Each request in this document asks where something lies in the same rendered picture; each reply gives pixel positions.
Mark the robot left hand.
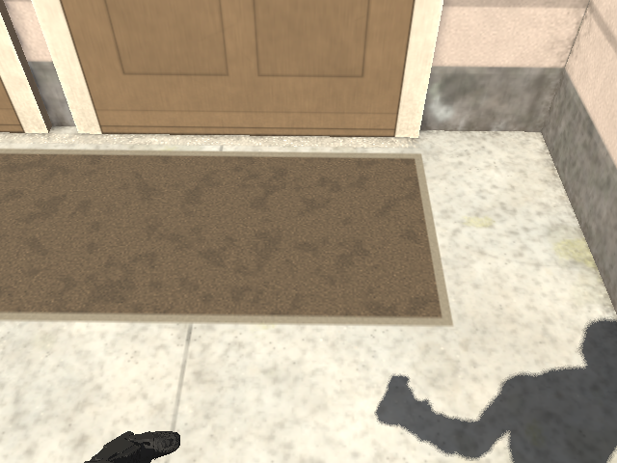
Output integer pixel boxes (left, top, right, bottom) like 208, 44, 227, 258
84, 431, 180, 463

